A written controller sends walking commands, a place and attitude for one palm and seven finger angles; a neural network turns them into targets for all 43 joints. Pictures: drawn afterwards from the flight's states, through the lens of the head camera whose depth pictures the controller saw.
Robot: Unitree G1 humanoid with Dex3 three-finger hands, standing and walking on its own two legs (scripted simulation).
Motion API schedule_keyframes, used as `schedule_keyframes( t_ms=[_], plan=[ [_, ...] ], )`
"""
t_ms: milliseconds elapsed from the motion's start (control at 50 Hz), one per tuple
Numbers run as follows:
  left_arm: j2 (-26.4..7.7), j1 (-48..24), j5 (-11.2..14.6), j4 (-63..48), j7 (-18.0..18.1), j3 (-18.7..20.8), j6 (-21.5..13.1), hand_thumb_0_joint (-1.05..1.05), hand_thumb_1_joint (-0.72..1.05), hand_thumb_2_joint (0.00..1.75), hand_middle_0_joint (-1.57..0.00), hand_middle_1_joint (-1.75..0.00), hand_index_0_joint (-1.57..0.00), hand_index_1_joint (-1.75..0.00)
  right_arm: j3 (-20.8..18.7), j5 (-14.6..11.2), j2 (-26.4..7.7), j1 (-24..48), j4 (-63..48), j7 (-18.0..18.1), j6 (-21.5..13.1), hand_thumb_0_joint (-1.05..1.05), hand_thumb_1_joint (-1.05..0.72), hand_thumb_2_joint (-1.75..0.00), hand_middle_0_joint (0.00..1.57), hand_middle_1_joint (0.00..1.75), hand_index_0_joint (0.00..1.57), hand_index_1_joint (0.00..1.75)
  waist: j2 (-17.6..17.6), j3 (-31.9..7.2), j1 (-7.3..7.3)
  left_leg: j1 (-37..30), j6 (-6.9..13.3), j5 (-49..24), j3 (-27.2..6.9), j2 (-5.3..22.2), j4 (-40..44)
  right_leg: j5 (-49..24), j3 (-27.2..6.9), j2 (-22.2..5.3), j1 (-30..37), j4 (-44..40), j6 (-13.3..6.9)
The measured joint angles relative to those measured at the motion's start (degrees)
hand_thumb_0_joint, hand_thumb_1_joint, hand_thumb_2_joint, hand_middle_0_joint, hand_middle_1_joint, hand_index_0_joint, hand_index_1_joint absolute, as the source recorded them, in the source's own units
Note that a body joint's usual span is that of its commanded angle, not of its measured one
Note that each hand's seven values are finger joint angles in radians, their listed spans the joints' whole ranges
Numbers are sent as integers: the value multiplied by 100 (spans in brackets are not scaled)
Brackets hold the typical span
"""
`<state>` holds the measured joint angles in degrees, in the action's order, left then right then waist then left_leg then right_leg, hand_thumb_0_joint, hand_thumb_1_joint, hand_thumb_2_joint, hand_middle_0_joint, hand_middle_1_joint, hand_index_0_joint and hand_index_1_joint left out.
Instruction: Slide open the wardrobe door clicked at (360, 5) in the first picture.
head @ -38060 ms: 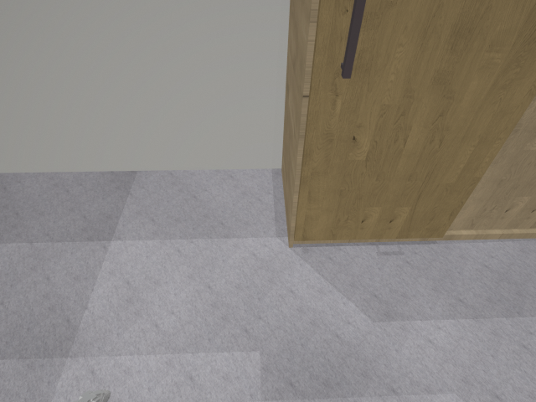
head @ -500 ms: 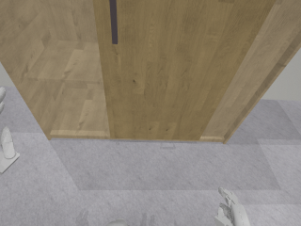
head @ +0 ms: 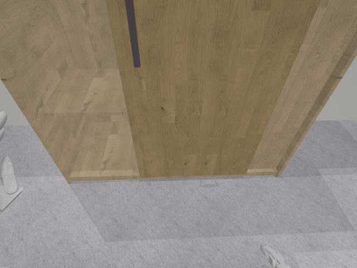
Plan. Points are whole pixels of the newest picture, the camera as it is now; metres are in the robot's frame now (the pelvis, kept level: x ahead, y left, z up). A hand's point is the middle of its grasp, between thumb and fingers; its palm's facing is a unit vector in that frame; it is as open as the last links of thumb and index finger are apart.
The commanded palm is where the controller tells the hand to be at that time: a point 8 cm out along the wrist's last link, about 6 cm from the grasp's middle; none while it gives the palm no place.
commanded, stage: stop stepping back and stand still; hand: left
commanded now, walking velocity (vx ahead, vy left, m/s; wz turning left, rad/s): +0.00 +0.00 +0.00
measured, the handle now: (132, 19) +0.77 +0.19 +0.24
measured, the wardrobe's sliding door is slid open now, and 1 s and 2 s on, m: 0.44 0.44 0.44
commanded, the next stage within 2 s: let the arm hang, fingers relaxed in 1.06 s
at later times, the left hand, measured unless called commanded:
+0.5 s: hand (5, 180) +0.22 +0.30 +0.17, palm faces +0.41 -0.78 -0.47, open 7.4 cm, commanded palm +0.16 +0.33 +0.19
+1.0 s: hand out of the picture +0.18 +0.31 +0.16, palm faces +0.45 -0.78 -0.43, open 7.4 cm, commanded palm +0.12 +0.34 +0.19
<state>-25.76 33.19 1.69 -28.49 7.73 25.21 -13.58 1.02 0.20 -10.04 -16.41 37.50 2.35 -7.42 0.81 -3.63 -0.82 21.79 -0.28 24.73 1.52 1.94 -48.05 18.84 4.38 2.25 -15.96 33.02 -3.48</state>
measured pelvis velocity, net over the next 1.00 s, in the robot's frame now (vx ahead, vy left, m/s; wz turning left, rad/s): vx -0.02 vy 0.04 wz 0.00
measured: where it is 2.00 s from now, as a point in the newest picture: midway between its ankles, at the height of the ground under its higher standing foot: outside the picture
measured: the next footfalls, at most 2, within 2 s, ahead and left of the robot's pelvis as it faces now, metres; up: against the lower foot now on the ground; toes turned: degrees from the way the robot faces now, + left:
none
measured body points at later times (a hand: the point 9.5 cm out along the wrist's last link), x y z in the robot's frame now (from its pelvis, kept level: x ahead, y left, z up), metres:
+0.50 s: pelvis +0.01 +0.03 +0.01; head +0.02 +0.05 +0.46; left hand +0.19 +0.34 +0.19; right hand +0.20 -0.19 -0.05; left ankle +0.01 +0.13 -0.73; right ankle -0.01 -0.09 -0.73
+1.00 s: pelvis -0.02 +0.04 +0.01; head -0.03 +0.05 +0.46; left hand +0.15 +0.35 +0.18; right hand +0.13 -0.20 -0.07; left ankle +0.01 +0.13 -0.73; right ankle -0.01 -0.09 -0.73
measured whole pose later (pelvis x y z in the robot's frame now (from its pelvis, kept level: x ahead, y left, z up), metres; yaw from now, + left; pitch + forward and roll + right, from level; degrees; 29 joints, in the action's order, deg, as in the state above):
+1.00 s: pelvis -0.02 +0.04 +0.01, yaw +0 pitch +0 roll -1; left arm -21.5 29.4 0.9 -22.1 8.8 22.4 -11.9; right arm 0.5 0.2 -11.8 -14.4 35.5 4.4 -7.3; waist 0.4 -1.3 0.1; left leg 16.0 2.5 11.7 4.5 0.8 -27.6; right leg 11.8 2.9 -0.2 -12.1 23.9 0.5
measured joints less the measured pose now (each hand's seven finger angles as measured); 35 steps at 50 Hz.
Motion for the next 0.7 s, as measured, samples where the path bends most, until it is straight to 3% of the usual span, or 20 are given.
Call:
schedule_keyframes(
  t_ms=[60,140,200,300,440,700],
  plan=[
    [172,-57,-19,402,60,4,6,0,89,90,-22,-30,-22,-30,-47,-13,-119,50,126,65,82,1,-90,-90,20,30,21,30,-63,-3,147,39,22,-61,88,-83,-160,-75,-83,-110,168,-219,61],
    [455,-416,-26,770,149,-126,170,1,89,90,-21,-30,-21,-30,-96,23,-329,129,69,178,29,2,-90,-90,20,30,21,30,-40,170,215,-484,100,-916,136,8,1334,56,10,-161,297,-118,178],
    [634,-631,-40,720,176,-321,336,1,89,90,-21,-30,-21,-30,-162,-13,-311,299,65,234,19,2,-90,-90,20,30,21,30,-208,277,303,-659,117,-605,215,-83,1475,23,-75,-254,330,-21,275],
    [499,-638,-108,191,115,-416,284,1,89,90,-21,-30,-21,-30,-94,-7,-162,568,-289,179,-83,2,-91,-90,20,30,21,30,-312,384,201,-658,122,-706,234,-57,1569,20,-102,-216,402,-262,287],
    [49,-247,20,52,70,-56,110,1,89,90,-22,-30,-21,-30,1,-44,-10,707,-577,90,76,1,-90,-90,20,30,21,30,-215,284,32,-598,141,-782,312,-8,1670,-184,-181,-164,369,-506,311],
    [515,-362,1,483,88,-358,356,1,89,90,-21,-30,-21,-30,-1,-11,-160,194,-228,207,154,1,-90,-90,20,30,21,30,-148,265,190,-639,239,-1083,292,-96,1902,-463,-150,-239,426,-720,378]
  ],
)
